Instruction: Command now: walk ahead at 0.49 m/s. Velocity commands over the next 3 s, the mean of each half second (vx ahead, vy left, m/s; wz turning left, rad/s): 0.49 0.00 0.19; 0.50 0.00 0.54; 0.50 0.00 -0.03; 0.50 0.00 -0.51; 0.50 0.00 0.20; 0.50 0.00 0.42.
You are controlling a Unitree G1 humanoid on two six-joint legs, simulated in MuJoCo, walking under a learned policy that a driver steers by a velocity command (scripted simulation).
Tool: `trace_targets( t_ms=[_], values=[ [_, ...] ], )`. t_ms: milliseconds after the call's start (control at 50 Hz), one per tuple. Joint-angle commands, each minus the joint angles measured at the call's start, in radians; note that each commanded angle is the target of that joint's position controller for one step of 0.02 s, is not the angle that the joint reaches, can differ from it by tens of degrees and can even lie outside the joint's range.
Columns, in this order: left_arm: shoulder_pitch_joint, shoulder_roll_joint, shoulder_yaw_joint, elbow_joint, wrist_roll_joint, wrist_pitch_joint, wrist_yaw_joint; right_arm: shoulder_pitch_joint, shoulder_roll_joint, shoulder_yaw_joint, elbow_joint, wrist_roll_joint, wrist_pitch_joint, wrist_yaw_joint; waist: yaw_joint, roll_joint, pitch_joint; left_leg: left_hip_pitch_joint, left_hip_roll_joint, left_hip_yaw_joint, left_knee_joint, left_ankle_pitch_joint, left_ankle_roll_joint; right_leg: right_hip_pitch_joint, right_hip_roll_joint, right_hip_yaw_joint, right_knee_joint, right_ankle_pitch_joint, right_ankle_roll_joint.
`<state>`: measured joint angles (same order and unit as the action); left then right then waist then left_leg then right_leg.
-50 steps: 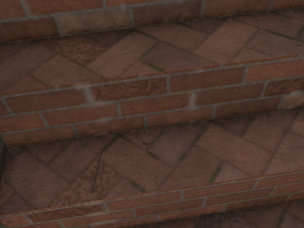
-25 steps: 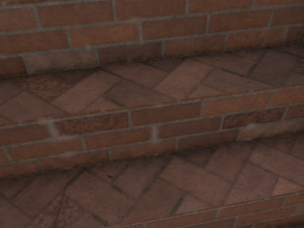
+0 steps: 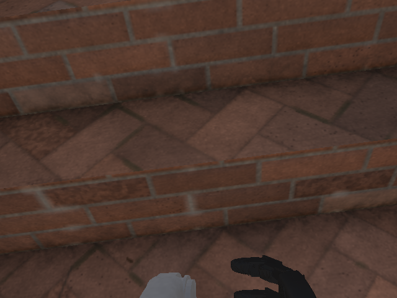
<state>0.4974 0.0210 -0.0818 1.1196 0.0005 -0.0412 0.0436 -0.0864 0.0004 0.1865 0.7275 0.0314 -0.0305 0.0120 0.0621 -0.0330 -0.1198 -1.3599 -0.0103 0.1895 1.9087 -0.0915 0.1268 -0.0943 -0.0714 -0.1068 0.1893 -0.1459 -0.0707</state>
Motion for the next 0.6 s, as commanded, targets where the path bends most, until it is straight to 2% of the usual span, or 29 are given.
trace_targets(
  t_ms=[20,40,60,80,100,120,140,160,180,200,220,240,260,280,320,340,360,380,400,420,440,460,480,500,520,540,560,580,600],
  values=[
    [0.305,0.261,0.044,0.114,-0.019,-0.005,0.021,-0.279,-0.042,-0.028,-0.163,-0.005,-0.042,0.043,-0.044,-0.177,-0.072,0.542,-0.115,0.196,-0.418,-0.52,0.044,0.03,-0.183,0.003,-0.039,1.661,-0.047],
    [0.28,0.31,0.048,0.134,-0.024,-0.03,0.027,-0.074,-0.099,-0.058,-0.148,-0.029,-0.034,0.05,-0.161,-0.306,-0.15,0.622,-0.116,0.078,-0.447,-0.693,0.064,0.177,-0.253,0.034,0.092,2.248,-0.103],
    [0.339,0.261,0.05,0.139,-0.028,-0.044,0.023,-0.062,-0.078,-0.057,-0.124,-0.04,-0.042,0.056,-0.095,-0.192,-0.268,0.897,-0.05,-0.069,-0.479,-0.635,0.123,-0.036,-0.237,0.051,0.295,2.414,-0.048],
    [0.178,0.405,0.079,0.066,-0.04,-0.066,0.011,0.241,-0.174,-0.094,-0.055,-0.071,-0.006,0.04,-0.268,-0.206,-0.424,1.007,-0.036,-0.189,-0.612,-0.697,0.123,0.021,-0.225,0.049,0.377,2.256,-0.08],
    [-0.02,0.433,0.1,-0.02,-0.037,-0.074,-0.016,0.42,-0.257,-0.133,0.053,-0.081,0.011,0.031,-0.329,-0.042,-0.432,1.14,-0.018,-0.292,-0.794,-0.724,0.11,-0.061,-0.206,0.07,0.475,1.95,-0.143],
    [-0.135,0.332,0.083,-0.09,-0.022,-0.076,-0.045,0.468,-0.356,-0.178,0.144,-0.093,0.061,0.001,-0.289,0.222,-0.352,1.21,0.134,-0.691,-1.082,-0.911,0.212,-0.409,-0.054,0.054,0.716,1.445,-0.142],
    [-0.294,0.262,0.074,-0.138,-0.007,-0.074,-0.06,0.363,-0.352,-0.191,0.143,-0.112,0.082,-0.035,-0.279,0.445,-0.28,1.013,0.331,-1.082,-1.33,-0.884,0.345,-0.593,0.113,0.149,1.493,0.35,-0.049],
    [-0.484,0.136,0.05,-0.309,-0.01,-0.076,-0.082,0.224,-0.235,-0.15,0.125,-0.128,0.07,-0.049,-0.199,0.34,-0.081,0.795,0.302,-0.985,-1.332,-0.906,0.246,-0.829,0.135,0.3,1.975,0.065,-0.069],
    [-0.523,0.076,0.033,-0.419,-0.011,-0.067,-0.093,0.134,-0.155,-0.131,0.143,-0.105,0.057,-0.045,-0.094,0.233,0.056,0.666,0.285,-0.825,-1.275,-0.916,0.172,-0.967,0.137,0.324,2.112,-0.069,-0.083],
    [-0.447,0.041,0.016,-0.439,0.012,-0.07,-0.109,0.151,-0.102,-0.126,0.192,-0.077,0.034,-0.027,-0.013,0.098,0.117,0.613,0.248,-0.693,-1.248,-0.849,0.089,-1.005,0.139,0.342,2.075,-0.091,-0.121],
    [-0.351,0.054,0.012,-0.42,0.014,-0.062,-0.118,0.156,-0.089,-0.123,0.228,-0.066,0.017,-0.013,0.052,0.03,0.131,0.602,0.225,-0.581,-1.267,-0.786,0.044,-1.017,0.132,0.354,2.014,-0.031,-0.115],
    [-0.147,0.041,0.055,-0.348,0.071,-0.039,-0.072,0.1,-0.213,-0.197,0.259,-0.068,-0.009,-0.045,0.144,-0.038,0.224,0.507,0.173,-0.46,-1.352,-0.761,0.02,-0.933,0.161,0.255,1.876,0.07,-0.06],
    [-0.054,0.084,0.068,-0.298,0.057,-0.01,-0.055,0.066,-0.228,-0.193,0.261,-0.063,-0.031,-0.048,0.178,-0.021,0.24,0.479,0.163,-0.367,-1.363,-0.713,0.037,-0.911,0.137,0.167,1.824,0.109,-0.016],
    [-0.037,0.093,0.064,-0.281,0.041,0.015,-0.034,0.051,-0.227,-0.19,0.277,-0.056,-0.051,-0.04,0.204,-0.003,0.251,0.429,0.134,-0.264,-1.358,-0.657,0.041,-0.853,0.114,0.104,1.704,0.125,0.018],
    [-0.116,0.124,0.07,-0.309,0.001,0.041,-0.016,0.058,-0.228,-0.191,0.284,-0.057,-0.081,-0.048,0.191,0.072,0.254,0.351,0.146,-0.241,-1.381,-0.649,0.07,-0.764,0.064,0.064,1.574,0.219,0.058],
    [-0.109,0.108,0.061,-0.312,-0.024,0.048,-0.006,0.128,-0.26,-0.204,0.308,-0.04,-0.085,-0.067,0.186,0.162,0.235,0.378,0.173,-0.275,-1.428,-0.686,0.091,-0.731,0.019,0.054,1.499,0.208,0.058],
    [-0.09,0.117,0.063,-0.3,-0.035,0.048,-0.005,0.142,-0.268,-0.21,0.311,-0.038,-0.083,-0.08,0.182,0.187,0.2,0.426,0.175,-0.28,-1.416,-0.68,0.113,-0.684,-0.001,0.047,1.458,0.181,0.057],
    [-0.088,0.141,0.065,-0.304,-0.04,0.05,-0.01,0.149,-0.32,-0.23,0.283,-0.037,-0.081,-0.085,0.16,0.15,0.144,0.455,0.156,-0.276,-1.491,-0.694,0.103,-0.555,-0.007,-0.036,1.279,0.095,0.041],
    [-0.104,0.18,0.04,-0.299,-0.034,0.031,-0.032,0.055,-0.346,-0.201,0.167,-0.043,-0.056,-0.055,0.157,0.221,-0.096,0.478,0.193,-0.304,-1.544,-0.519,0.098,-0.219,-0.013,-0.009,1.08,0.065,0.035],
    [-0.057,0.242,0.076,-0.248,-0.022,0.036,-0.021,-0.01,-0.339,-0.196,0.119,-0.06,-0.028,-0.037,0.167,0.203,-0.147,0.523,0.19,-0.326,-1.489,-0.438,0.086,-0.081,0.016,-0.037,0.989,0.074,0.012],
    [0.052,0.279,0.1,-0.181,-0.019,0.037,-0.017,-0.006,-0.336,-0.186,0.109,-0.071,-0.014,-0.032,0.198,0.18,-0.15,0.589,0.15,-0.28,-1.333,-0.411,0.065,0.005,0.047,-0.042,0.712,0.05,-0.012],
    [0.111,0.286,0.115,-0.143,-0.037,0.032,-0.039,0.066,-0.276,-0.17,0.127,-0.04,-0.009,-0.022,0.222,0.085,-0.067,0.678,0.086,-0.219,-1.063,-0.382,0.041,0.061,0.046,0.002,0.317,-0.065,-0.036],
    [0.123,0.285,0.12,-0.096,-0.006,0.031,-0.039,0.088,-0.147,-0.144,0.093,-0.048,-0.026,0.001,0.162,-0.083,0.006,0.563,0.011,-0.163,-0.641,-0.263,0.018,0.104,-0.034,0.162,0.29,-0.076,-0.054],
    [0.159,0.247,0.094,-0.096,0.056,0.025,-0.035,0.19,-0.032,-0.136,0.099,-0.034,-0.062,0.032,0.054,-0.222,-0.011,0.368,-0.093,-0.312,-0.047,-0.311,-0.04,0.18,-0.22,0.532,0.388,0.506,-0.049],
    [0.175,0.217,0.108,-0.109,0.036,-0.027,-0.01,0.34,0.032,-0.17,0.064,-0.062,-0.062,0.007,-0.071,-0.183,0.074,0.226,-0.077,-0.348,0.168,-0.21,-0.022,0.114,-0.263,0.668,0.224,0.145,-0.072],
    [0.066,0.192,0.112,-0.142,0.033,-0.047,-0.002,0.277,-0.042,-0.168,0.015,-0.078,-0.07,0.009,-0.088,-0.172,0.088,0.177,-0.045,-0.287,0.308,-0.122,-0.017,-0.035,-0.3,0.797,0.029,-0.496,-0.128],
    [-0.009,0.201,0.124,-0.143,0.015,-0.069,0.002,0.151,-0.076,-0.178,-0.061,-0.105,-0.072,0.013,-0.076,-0.123,0.202,0.089,-0.024,-0.301,0.377,-0.065,-0.001,-0.123,-0.305,0.753,-0.02,-0.675,-0.124],
    [-0.025,0.21,0.125,-0.149,0.013,-0.096,0.006,0.033,-0.11,-0.185,-0.108,-0.11,-0.069,0.019,-0.03,-0.023,0.31,-0.008,-0.012,-0.36,0.296,-0.034,0.009,-0.152,-0.284,0.656,0.012,-0.662,-0.092],
    [-0.091,0.157,0.112,-0.141,0.036,-0.107,0.007,0.04,-0.124,-0.191,-0.121,-0.089,-0.06,0.02,-0.062,0.038,0.321,0.031,-0.01,-0.411,0.272,0.087,0.0,-0.24,-0.265,0.555,0.084,-0.57,-0.072]
  ],
)
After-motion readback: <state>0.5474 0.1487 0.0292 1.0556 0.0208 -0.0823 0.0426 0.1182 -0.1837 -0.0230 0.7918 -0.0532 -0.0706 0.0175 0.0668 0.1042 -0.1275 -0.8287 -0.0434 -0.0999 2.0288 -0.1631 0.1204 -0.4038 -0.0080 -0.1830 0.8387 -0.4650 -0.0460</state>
